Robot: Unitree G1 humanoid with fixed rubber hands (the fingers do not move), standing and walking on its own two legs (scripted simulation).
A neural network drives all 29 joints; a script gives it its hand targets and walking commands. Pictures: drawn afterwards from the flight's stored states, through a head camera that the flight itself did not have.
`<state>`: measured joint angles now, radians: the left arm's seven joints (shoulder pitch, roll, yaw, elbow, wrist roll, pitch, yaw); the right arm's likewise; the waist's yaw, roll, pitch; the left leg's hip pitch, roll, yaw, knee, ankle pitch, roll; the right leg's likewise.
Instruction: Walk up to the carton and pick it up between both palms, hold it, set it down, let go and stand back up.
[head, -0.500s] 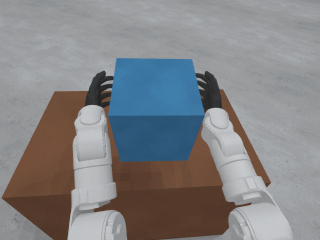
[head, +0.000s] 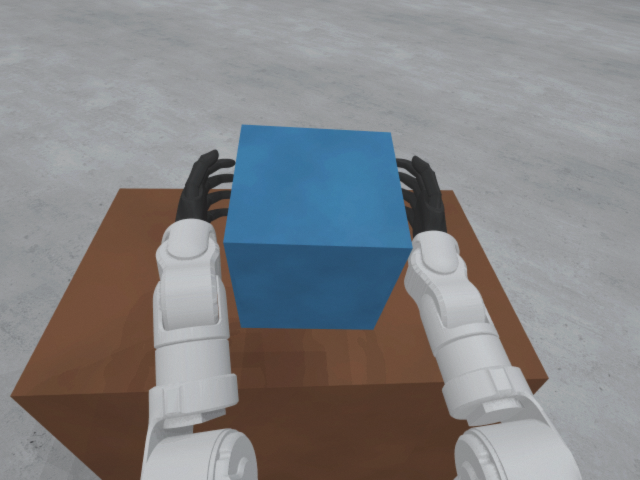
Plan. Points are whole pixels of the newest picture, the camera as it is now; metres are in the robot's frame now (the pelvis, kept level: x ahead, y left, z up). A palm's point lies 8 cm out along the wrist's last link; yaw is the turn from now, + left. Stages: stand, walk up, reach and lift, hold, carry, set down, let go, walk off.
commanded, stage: set down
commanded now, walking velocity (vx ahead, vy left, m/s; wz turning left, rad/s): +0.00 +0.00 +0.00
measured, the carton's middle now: (312, 234) +0.37 +0.00 +0.13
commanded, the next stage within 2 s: none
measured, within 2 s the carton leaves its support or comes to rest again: neither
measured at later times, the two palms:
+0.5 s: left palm (219, 243) +0.38 +0.12 +0.11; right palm (424, 247) +0.36 -0.15 +0.11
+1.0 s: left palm (224, 257) +0.39 +0.11 +0.08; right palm (422, 263) +0.35 -0.15 +0.09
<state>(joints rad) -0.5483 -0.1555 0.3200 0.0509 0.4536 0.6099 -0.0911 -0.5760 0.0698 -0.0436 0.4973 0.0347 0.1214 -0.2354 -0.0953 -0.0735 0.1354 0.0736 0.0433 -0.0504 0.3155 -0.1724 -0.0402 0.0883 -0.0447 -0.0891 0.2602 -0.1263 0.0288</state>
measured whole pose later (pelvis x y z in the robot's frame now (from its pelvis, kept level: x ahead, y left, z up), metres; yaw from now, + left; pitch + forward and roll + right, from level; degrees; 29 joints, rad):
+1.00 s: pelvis +0.02 +0.01 +0.00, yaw -2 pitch -6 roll -1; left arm -0.52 -0.14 0.31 0.51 0.38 0.21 -0.02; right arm -0.50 0.11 -0.24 0.80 -0.12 -0.25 -0.20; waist -0.05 -0.08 0.08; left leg -0.03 0.05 -0.02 0.31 -0.18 -0.03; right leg -0.01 -0.04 -0.06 0.22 -0.11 0.04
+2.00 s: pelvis +0.02 +0.01 +0.00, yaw -3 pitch +7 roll -1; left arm -0.55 -0.05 0.33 0.98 0.30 -0.24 0.03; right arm -0.51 0.15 -0.39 0.99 -0.29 -0.45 -0.21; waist -0.06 -0.03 -0.03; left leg -0.28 0.06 -0.01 0.33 -0.17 -0.04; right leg -0.25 -0.03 -0.05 0.20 -0.07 0.03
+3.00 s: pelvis +0.02 +0.01 -0.01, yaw -5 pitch +13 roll -1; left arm -0.64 -0.04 0.40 1.19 0.32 -0.50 0.06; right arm -0.55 0.12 -0.43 1.13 -0.28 -0.56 -0.22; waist -0.05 -0.02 -0.08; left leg -0.47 0.08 0.01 0.46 -0.21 -0.04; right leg -0.47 -0.01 -0.02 0.35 -0.11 0.02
